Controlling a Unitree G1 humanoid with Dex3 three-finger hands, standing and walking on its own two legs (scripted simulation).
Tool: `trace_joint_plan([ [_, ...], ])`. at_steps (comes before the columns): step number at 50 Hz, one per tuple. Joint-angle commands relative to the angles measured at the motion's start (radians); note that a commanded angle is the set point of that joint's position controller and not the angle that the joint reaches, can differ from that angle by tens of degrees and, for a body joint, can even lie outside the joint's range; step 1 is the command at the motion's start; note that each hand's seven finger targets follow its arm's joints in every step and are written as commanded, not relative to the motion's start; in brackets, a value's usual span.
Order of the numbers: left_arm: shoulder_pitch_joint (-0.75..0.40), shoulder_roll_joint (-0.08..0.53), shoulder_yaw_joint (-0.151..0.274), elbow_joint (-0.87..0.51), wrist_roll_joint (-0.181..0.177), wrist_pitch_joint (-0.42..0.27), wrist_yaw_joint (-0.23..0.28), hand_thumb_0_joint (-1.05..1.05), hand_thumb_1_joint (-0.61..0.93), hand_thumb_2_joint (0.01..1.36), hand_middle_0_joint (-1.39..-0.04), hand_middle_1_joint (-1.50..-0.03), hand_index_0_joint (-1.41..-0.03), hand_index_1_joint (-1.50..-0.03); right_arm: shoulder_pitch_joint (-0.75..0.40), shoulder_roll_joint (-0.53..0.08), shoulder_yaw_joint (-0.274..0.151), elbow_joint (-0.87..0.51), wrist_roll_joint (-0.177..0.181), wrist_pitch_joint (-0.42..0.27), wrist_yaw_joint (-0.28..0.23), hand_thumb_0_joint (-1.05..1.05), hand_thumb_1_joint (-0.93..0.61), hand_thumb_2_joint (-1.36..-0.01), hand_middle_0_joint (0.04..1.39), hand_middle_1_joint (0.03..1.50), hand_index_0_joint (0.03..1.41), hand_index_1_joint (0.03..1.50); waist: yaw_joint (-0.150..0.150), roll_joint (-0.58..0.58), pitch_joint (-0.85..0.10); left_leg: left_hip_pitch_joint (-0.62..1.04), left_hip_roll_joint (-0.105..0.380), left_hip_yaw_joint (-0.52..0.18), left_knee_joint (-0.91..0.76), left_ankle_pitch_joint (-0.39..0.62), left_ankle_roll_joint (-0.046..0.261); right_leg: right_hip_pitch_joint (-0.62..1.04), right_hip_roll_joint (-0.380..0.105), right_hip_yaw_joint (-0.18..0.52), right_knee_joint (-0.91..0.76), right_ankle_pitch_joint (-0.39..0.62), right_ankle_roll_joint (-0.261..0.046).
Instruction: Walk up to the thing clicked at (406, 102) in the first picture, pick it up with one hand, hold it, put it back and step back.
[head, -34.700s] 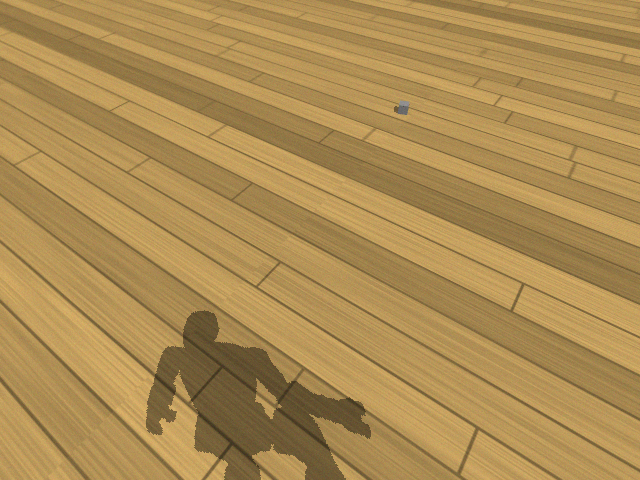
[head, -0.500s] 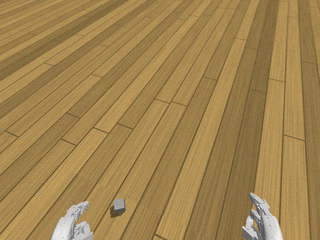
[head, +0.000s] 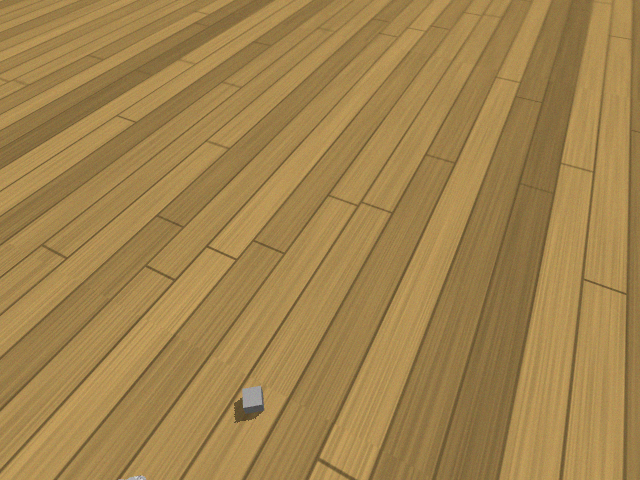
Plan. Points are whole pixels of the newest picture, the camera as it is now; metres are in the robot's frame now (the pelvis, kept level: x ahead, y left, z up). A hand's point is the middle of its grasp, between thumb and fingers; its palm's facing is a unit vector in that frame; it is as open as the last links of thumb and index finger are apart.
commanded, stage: stand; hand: left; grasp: from above
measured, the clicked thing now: (253, 399) +0.44 +0.24 -0.73
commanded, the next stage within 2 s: none
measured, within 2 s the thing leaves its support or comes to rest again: neither
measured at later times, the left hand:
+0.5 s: hand out of the picture +0.04 +0.24 -0.14, palm faces +0.05 -0.94 -0.33, open 7.4 cm
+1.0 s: hand out of the picture +0.05 +0.23 -0.13, palm faces +0.03 -0.94 -0.33, open 7.4 cm
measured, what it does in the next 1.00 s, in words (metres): stands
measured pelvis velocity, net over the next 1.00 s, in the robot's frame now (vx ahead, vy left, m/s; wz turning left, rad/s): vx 0.00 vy -0.02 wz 0.01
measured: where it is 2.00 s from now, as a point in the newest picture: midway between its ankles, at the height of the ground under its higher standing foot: outside the picture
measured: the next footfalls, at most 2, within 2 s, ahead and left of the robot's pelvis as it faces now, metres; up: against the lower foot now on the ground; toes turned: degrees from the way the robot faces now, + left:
none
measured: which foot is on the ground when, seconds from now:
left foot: down 0.00-1.00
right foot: down 0.00-1.00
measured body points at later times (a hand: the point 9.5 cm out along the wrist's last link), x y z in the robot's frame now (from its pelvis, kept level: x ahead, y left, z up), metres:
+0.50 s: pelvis +0.00 -0.01 +0.02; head -0.01 -0.01 +0.47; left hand +0.04 +0.28 -0.11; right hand +0.07 -0.28 -0.12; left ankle +0.01 +0.13 -0.72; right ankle +0.00 -0.14 -0.72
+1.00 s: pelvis +0.00 -0.02 +0.03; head +0.00 -0.02 +0.48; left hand +0.05 +0.28 -0.11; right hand +0.06 -0.30 -0.11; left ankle +0.01 +0.13 -0.72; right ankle +0.00 -0.14 -0.72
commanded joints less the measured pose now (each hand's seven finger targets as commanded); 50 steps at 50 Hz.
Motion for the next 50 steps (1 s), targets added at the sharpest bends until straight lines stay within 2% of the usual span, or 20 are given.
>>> trace_joint_plan([
  [1,-0.046,0.153,0.044,0.002,-0.004,-0.059,0.013,0.000,0.900,0.900,-0.200,-0.300,-0.200,-0.301,-0.036,-0.157,-0.041,-0.035,0.013,-0.018,-0.013,0.000,-0.900,-0.900,0.200,0.300,0.200,0.300,-0.011,-0.010,-0.082,0.099,0.055,-0.079,-0.200,0.219,0.051,0.089,-0.058,0.071,-0.201,0.201,-0.065],
  [2,-0.054,0.148,0.040,0.022,-0.008,-0.059,0.014,0.000,0.900,0.900,-0.200,-0.300,-0.200,-0.301,-0.029,-0.160,-0.039,-0.022,0.012,-0.015,-0.015,0.000,-0.900,-0.900,0.200,0.300,0.200,0.300,-0.017,0.010,-0.076,0.103,0.062,-0.085,-0.228,0.223,0.051,0.103,-0.052,0.061,-0.205,0.206,-0.060],
  [3,-0.040,0.150,0.038,0.045,-0.010,-0.057,0.015,0.000,0.900,0.900,-0.200,-0.300,-0.200,-0.301,-0.037,-0.168,-0.039,-0.007,0.015,-0.016,-0.016,0.000,-0.900,-0.900,0.200,0.300,0.200,0.300,-0.009,0.025,-0.073,0.128,0.070,-0.092,-0.244,0.244,0.051,0.111,-0.051,0.059,-0.220,0.221,-0.058],
  [6,-0.054,0.162,0.034,0.101,-0.011,-0.058,0.017,0.000,0.900,0.900,-0.200,-0.300,-0.200,-0.301,-0.035,-0.163,-0.033,0.029,0.021,-0.009,-0.017,0.000,-0.900,-0.900,0.200,0.300,0.200,0.300,-0.017,0.002,-0.050,0.147,0.067,-0.083,-0.272,0.276,0.041,0.144,-0.058,0.056,-0.266,0.251,-0.052],
  [12,-0.067,0.170,0.026,0.177,-0.013,-0.056,0.018,0.000,0.900,0.900,-0.200,-0.300,-0.200,-0.301,-0.033,-0.173,-0.028,0.084,0.026,-0.001,-0.020,0.000,-0.900,-0.900,0.200,0.300,0.200,0.300,-0.016,0.013,-0.024,0.168,0.079,-0.084,-0.342,0.272,0.032,0.195,-0.061,0.050,-0.317,0.234,-0.044],
  [17,-0.066,0.174,0.022,0.223,-0.009,-0.053,0.014,0.000,0.900,0.900,-0.200,-0.300,-0.200,-0.301,-0.060,-0.178,-0.027,0.108,0.027,0.006,-0.016,0.000,-0.900,-0.900,0.200,0.300,0.200,0.300,-0.009,0.014,0.022,0.151,0.082,-0.099,-0.392,0.144,0.029,0.186,-0.054,0.040,-0.353,0.152,-0.042],
  [21,-0.085,0.181,0.022,0.234,-0.011,-0.057,0.011,0.000,0.900,0.900,-0.200,-0.300,-0.200,-0.301,-0.064,-0.178,-0.022,0.120,0.028,0.003,-0.014,0.000,-0.900,-0.900,0.200,0.300,0.200,0.300,-0.009,0.018,0.007,0.160,0.084,-0.096,-0.400,0.190,0.026,0.206,-0.064,0.047,-0.363,0.192,-0.044],
  [26,-0.100,0.192,0.020,0.247,-0.015,-0.060,0.009,0.000,0.900,0.900,-0.200,-0.300,-0.200,-0.301,-0.065,-0.183,-0.018,0.134,0.029,0.004,-0.010,0.000,-0.900,-0.900,0.200,0.300,0.200,0.300,-0.012,0.008,0.012,0.164,0.082,-0.088,-0.403,0.188,0.023,0.212,-0.066,0.051,-0.384,0.184,-0.042],
  [31,-0.109,0.201,0.019,0.253,-0.015,-0.063,0.007,0.000,0.900,0.900,-0.200,-0.300,-0.200,-0.301,-0.078,-0.189,-0.015,0.139,0.031,0.003,-0.009,0.000,-0.900,-0.900,0.200,0.300,0.200,0.300,-0.014,-0.008,-0.004,0.201,0.090,-0.085,-0.396,0.233,0.021,0.201,-0.070,0.053,-0.397,0.203,-0.042],
  [42,-0.121,0.217,0.019,0.262,-0.021,-0.063,-0.001,0.000,0.900,0.900,-0.200,-0.300,-0.200,-0.301,-0.078,-0.199,-0.004,0.153,0.032,0.004,-0.005,0.000,-0.900,-0.900,0.200,0.300,0.200,0.300,-0.016,0.012,0.002,0.178,0.093,-0.081,-0.414,0.192,0.019,0.207,-0.069,0.058,-0.407,0.177,-0.047],
  [47,-0.133,0.212,0.017,0.259,-0.024,-0.068,-0.003,0.000,0.900,0.900,-0.200,-0.300,-0.200,-0.301,-0.082,-0.215,-0.002,0.155,0.034,0.000,-0.005,0.000,-0.900,-0.900,0.200,0.300,0.200,0.300,-0.018,0.010,-0.030,0.201,0.101,-0.075,-0.399,0.279,0.022,0.231,-0.076,0.064,-0.403,0.256,-0.047],
  [50,-0.132,0.212,0.016,0.263,-0.023,-0.067,-0.003,0.000,0.900,0.900,-0.200,-0.300,-0.200,-0.301,-0.092,-0.223,-0.003,0.155,0.034,-0.001,-0.006,0.000,-0.900,-0.900,0.200,0.300,0.200,0.300,-0.017,0.007,-0.034,0.210,0.103,-0.073,-0.399,0.294,0.021,0.225,-0.073,0.058,-0.403,0.261,-0.045],
])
